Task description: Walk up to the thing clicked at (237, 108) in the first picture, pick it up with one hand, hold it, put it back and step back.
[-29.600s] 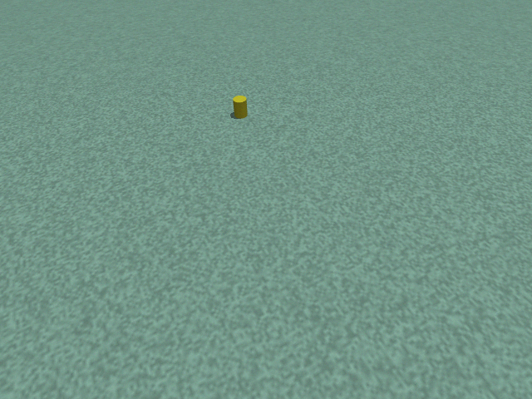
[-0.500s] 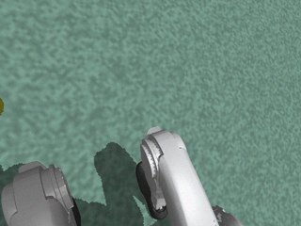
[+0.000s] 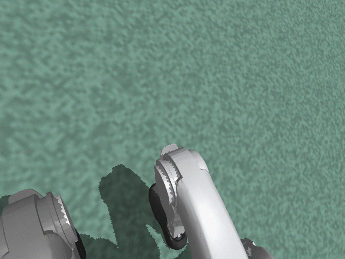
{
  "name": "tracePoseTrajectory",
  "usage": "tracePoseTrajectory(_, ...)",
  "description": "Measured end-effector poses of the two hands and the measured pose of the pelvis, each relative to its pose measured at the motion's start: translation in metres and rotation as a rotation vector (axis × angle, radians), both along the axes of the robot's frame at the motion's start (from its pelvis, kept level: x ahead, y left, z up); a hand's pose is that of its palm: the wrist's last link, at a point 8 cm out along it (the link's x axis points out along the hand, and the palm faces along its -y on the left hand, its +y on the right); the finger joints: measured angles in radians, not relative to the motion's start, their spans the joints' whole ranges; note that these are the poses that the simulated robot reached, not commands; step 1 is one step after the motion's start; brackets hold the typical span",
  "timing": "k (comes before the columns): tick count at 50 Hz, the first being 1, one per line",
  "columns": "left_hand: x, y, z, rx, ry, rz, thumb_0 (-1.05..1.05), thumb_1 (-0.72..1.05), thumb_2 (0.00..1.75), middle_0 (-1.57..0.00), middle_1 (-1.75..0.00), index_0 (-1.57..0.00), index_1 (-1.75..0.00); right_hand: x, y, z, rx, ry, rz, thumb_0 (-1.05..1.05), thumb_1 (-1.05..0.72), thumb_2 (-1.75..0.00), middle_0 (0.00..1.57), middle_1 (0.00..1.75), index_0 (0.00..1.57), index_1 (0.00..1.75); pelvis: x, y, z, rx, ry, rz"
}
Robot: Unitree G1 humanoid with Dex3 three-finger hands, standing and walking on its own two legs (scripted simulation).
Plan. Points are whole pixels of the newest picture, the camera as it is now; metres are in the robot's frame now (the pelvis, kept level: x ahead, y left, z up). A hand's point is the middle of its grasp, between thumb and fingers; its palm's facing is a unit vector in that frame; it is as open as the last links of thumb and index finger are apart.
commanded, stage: open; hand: left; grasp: from above
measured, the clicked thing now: out of the picture +0.48 +0.34 -0.25
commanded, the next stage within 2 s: withdraw in 0.52 s
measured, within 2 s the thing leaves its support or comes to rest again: rests again in 0.98 s
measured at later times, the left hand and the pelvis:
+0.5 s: hand out of the picture +0.47 +0.33 -0.21, palm faces -0.46 -0.12 -0.88, open 13.5 cm; pelvis +0.00 +0.00 +0.00, yaw +0 degrees
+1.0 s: hand out of the picture +0.50 +0.36 -0.12, palm faces -0.33 -0.07 -0.94, open 14.3 cm; pelvis +0.01 +0.00 +0.02, yaw +2 degrees
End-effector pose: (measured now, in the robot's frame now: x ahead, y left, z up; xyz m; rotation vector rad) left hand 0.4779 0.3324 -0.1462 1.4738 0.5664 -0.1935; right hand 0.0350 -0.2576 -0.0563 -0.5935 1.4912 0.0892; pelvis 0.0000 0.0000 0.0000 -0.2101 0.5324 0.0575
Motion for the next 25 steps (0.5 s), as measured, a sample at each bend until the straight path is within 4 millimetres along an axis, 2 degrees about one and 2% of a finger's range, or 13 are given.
tracePoseTrajectory(10,0.003,0.002,-0.003,0.003,-0.004,0.015,0.00,-0.52,1.05,-0.15,-1.17,-0.17,-1.15,0.006,0.003,0.000,0.004,-0.001,0.001,0.00,-0.90,-0.89,0.20,0.30,0.20,0.30,0.002,0.001,0.000,-0.007,0.010,0.001)
tracePoseTrajectory(25,0.003,0.003,-0.005,-0.007,0.004,0.010,0.00,-0.53,1.08,-0.12,-1.19,-0.13,-1.17,0.021,0.003,0.000,0.007,-0.019,0.023,0.00,-0.90,-0.89,0.20,0.30,0.20,0.30,0.003,0.003,0.003,-0.013,0.014,0.005)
